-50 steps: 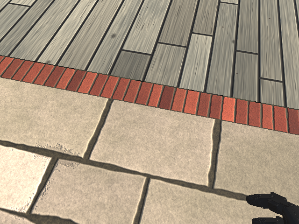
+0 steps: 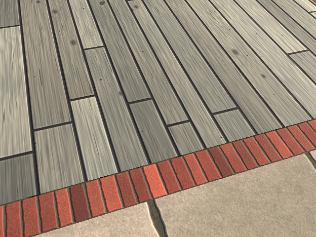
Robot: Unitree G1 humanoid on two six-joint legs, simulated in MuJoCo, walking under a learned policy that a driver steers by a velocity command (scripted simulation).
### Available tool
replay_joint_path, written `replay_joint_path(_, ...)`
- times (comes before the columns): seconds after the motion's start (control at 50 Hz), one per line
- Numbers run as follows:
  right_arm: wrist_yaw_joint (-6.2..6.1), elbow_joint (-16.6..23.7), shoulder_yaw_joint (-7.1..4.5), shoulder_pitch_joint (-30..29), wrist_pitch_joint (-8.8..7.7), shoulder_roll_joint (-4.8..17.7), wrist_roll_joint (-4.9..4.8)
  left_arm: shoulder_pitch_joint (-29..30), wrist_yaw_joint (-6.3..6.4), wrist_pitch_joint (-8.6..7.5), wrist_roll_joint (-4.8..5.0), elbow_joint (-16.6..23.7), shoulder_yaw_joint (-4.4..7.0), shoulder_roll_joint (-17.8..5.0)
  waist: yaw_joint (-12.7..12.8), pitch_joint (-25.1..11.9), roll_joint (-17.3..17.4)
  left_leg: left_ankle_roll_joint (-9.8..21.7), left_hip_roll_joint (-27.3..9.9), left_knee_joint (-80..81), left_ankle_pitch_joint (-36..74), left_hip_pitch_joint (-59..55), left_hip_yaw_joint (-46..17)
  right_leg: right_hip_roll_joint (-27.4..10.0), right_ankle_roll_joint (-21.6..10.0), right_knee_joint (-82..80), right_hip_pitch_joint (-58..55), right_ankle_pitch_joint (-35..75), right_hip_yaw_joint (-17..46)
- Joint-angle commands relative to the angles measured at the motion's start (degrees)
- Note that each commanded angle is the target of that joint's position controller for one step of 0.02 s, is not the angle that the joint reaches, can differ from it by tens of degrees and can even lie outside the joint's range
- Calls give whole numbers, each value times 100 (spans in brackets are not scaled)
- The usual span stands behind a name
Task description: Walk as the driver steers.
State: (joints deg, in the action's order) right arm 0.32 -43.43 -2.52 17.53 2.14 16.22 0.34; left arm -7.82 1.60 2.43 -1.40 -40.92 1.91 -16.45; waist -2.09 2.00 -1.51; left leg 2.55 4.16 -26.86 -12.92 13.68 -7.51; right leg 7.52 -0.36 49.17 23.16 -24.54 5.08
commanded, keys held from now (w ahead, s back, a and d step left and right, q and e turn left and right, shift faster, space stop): q+shift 0.30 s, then shift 0.64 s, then w+shift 0.06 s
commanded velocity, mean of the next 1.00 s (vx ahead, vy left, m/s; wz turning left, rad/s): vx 0.01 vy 0.00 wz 0.43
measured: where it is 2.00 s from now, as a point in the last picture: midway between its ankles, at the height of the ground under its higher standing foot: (103, 204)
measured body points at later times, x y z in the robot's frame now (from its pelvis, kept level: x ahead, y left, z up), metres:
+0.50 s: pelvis +0.02 -0.02 +0.00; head +0.06 -0.04 +0.45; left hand +0.04 +0.29 -0.08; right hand +0.24 -0.26 -0.12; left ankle -0.06 +0.09 -0.66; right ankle +0.05 -0.11 -0.74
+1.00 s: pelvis +0.02 +0.01 +0.00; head +0.01 +0.02 +0.45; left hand -0.05 +0.27 -0.14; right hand +0.23 -0.18 -0.12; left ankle -0.05 +0.08 -0.74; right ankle +0.05 -0.11 -0.74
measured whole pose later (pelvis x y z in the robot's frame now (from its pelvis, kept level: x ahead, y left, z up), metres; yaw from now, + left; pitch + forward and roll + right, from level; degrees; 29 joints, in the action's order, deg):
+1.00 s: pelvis +0.02 +0.01 +0.00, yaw +25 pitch -2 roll +0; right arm -1.2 -50.4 0.4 10.1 1.2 14.5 0.7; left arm -15.7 0.6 1.4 -1.3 -52.6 0.3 -15.4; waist 1.5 0.7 -0.8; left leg 3.3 3.9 -24.5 -16.4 6.9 -4.1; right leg 0.4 -0.6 26.7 9.3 -18.7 1.0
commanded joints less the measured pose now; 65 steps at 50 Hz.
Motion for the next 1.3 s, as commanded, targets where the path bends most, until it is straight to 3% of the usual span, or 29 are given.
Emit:
replay_joint_path(0.02, -28, 440, -411, -243, 1, 1158, -31, -70, -39, -47, 14, 387, 183, -620, 293, -275, 752, 888, -1182, 697, 2470, -712, -1785, -282, 238, 866, 823, -3, 75)
replay_joint_path(0.18, -34, 492, -612, 178, 87, 1300, -11, 477, -17, -145, 101, 622, 73, -614, -111, -650, 971, 769, -901, 515, 1963, -1225, -2600, -166, 267, -512, 681, 112, 126)
replay_joint_path(0.26, 16, 609, -646, -188, 87, 1339, 14, 186, 47, -227, 127, 569, 74, -722, 55, -640, 1108, 528, -719, 488, 1807, -625, -2952, -48, 120, -1441, -308, 251, 178)
replay_joint_path(0.3, 25, 699, -619, -555, 80, 1275, -19, -201, 127, -280, 110, 475, 93, -763, 356, -535, 1073, 168, -402, 388, 962, 99, -2927, -129, 52, -2694, -1351, 826, 192)
replay_joint_path(0.32, 2, 712, -550, -494, 51, 1066, -43, -360, 182, -318, 78, 419, 151, -983, 353, -618, 672, -105, -86, 18, -90, 592, -2517, -727, -90, -3343, -2014, 1001, 588)
replay_joint_path(0.34, -14, 764, -433, -48, 23, 611, -72, -152, 209, -288, 25, 552, 230, -1492, 53, -820, -706, -400, 641, -1231, -1726, 1296, -1323, -2276, -595, -3816, -2519, 452, 2193)
replay_joint_path(0.36, -69, 667, -522, 53, 28, 1061, 112, 181, 153, -240, -46, 649, 226, -1538, 53, -535, -649, -452, 857, -2319, -2076, 1631, -512, -2839, -1073, -3803, -1763, 895, 2917)
replay_joint_path(0.38, -63, 637, -573, -95, 47, 1281, 156, 36, 102, -218, -33, 568, 163, -1192, 32, -429, -438, -460, 438, -3016, -1846, 1454, -389, -2777, -1304, -3524, -1463, 1805, 2530)
replay_joint_path(0.42, 21, 472, -515, -52, 113, 1093, 121, 223, 32, -220, 25, 546, 58, -769, -52, -180, -365, -449, 324, -3604, -1306, 1319, -278, -2032, -1097, -3244, -1198, 2701, 1336)
replay_joint_path(0.48, 100, 433, -396, -199, 172, 925, 38, -189, 35, -247, 11, 393, 73, -782, 124, -261, -653, -546, 343, -3703, -1261, 1464, -12, -1777, -1071, -2988, -1610, 4013, 802)
replay_joint_path(0.56, 73, 455, -242, -631, 213, 714, 2, -607, 4, -273, 23, 152, 110, -835, 351, -337, -805, -544, 236, -2547, -1395, 1300, 36, -1859, -1139, -2861, -2082, 3978, 811)
replay_joint_path(0.66, -25, 259, -77, -625, 202, 514, -66, -665, -80, -193, 6, -78, 130, -903, 284, -379, -1035, -324, 95, -300, -968, -128, 670, -1746, -1037, -2606, -1649, 4184, 660)
replay_joint_path(0.7, -104, 100, -36, -454, 100, 538, 23, -780, -74, -187, 54, -193, 96, -805, 142, -408, -671, -148, -181, 1234, 608, -1199, 399, -1627, -597, -2326, -1099, 3778, 563)
replay_joint_path(0.72, -159, 112, -57, -427, 15, 842, 127, -930, -98, -241, 65, -141, 37, -597, 236, -681, 33, 14, -1059, 1332, 916, -1912, -539, -1431, -295, -1974, -569, 2703, 336)
replay_joint_path(0.74, -177, 158, -67, -834, -22, 1133, 96, -998, -92, -258, 129, -58, -71, -269, 495, -504, 978, 488, -1916, 998, 2539, -1366, -1243, -853, -95, -2191, -434, 911, -166)
replay_joint_path(0.76, -148, 91, 27, -933, -58, 732, 41, -894, -28, -186, 76, -248, -52, -427, 350, -488, 818, 683, -1859, 781, 2291, -812, -985, -981, -67, -2336, -1141, 426, -244)
replay_joint_path(0.78, -125, 95, 85, -1103, -95, 621, 44, -805, -20, -157, 59, -297, -37, -479, 398, -323, 836, 527, -1518, 771, 1846, -638, -787, -915, -77, -2532, -1277, 868, -185)
replay_joint_path(0.82, -162, -30, 107, -992, -120, 647, 65, -667, -60, -157, 53, -410, 14, -651, 280, -132, 971, 228, -1047, 833, 1262, -484, -570, -952, -58, -2652, -1417, 1686, -100)
replay_joint_path(0.94, -201, -469, 157, -738, -173, 571, 7, -862, -42, -176, 68, -946, -53, -465, 291, -81, 386, 168, -891, 784, 1354, -586, -388, -1082, -10, -2878, -1588, 2079, -30)
replay_joint_path(0.98, -178, -673, 3, -308, -99, 934, 47, -792, -84, -153, -20, -991, -4, -524, 104, -140, 764, 534, -879, 1169, -2227, -665, -831, -586, -133, -2047, -1042, -36, -539)
replay_joint_path(1.02, -96, -731, -132, -1, -59, 1218, 109, -70, -193, -144, -92, -657, 12, -505, -214, 829, 1267, 1178, -1805, 2118, -4306, -383, -2273, -588, -235, -948, 463, -511, -796)
replay_joint_path(1.06, -62, -701, -124, -87, -212, 985, 125, 293, -250, -270, -15, -432, 58, -576, -138, 1007, 879, 1393, -2162, 2311, -3280, -641, -2583, -1005, -297, -102, 1344, -82, -398)
replay_joint_path(1.1, -59, -638, -161, -314, -391, 964, 80, -6, -352, -435, -20, -518, 82, -573, 103, 376, 663, 1218, -1898, 2203, -2258, -1050, -1894, -1106, -280, -293, 1095, 272, -400)
replay_joint_path(1.18, -3, -623, -225, -619, -532, 1030, 9, -297, -406, -470, 42, -589, 71, -444, 381, 275, 883, 950, -1404, 1985, -1780, 259, -780, -835, -275, -1724, -986, 632, -925)
replay_joint_path(1.22, 12, -596, -216, -735, -539, 967, 29, -1303, -304, -502, 26, -934, 141, -543, 858, 190, 240, 853, -1150, 1049, -1896, 1476, -451, -571, -264, -2228, -2726, 888, -1230)
replay_joint_path(1.24, 29, -505, -122, -871, -596, 692, 116, -2271, -216, -582, -2, -1195, 246, -831, 1331, -150, -516, 702, -742, -502, -1487, 2278, -34, -1040, -389, -2544, -3872, 148, -462)
replay_joint_path(1.26, 63, -75, 74, -1129, -687, 20, 43, -2836, -158, -654, -114, -1209, 374, -1528, 1454, -537, -2091, 414, 22, -2881, -1769, 3266, 713, -2791, -848, -3974, -4162, -2522, 2588)
replay_joint_path(1.28, 49, -43, 14, -1184, -673, 366, 73, -2236, -187, -635, -134, -1130, 285, -1194, 1003, -96, -886, 509, -43, -3793, -1215, 3825, 20, -3115, -1145, -4305, -3411, -3040, 3797)
replay_joint_path(1.3, 88, -67, -25, -1172, -670, 542, 107, -1667, -207, -637, -67, -954, 268, -1087, 678, 222, -278, 522, -462, -4066, -583, 3992, -91, -2965, -1090, -4068, -3048, -2540, 3105)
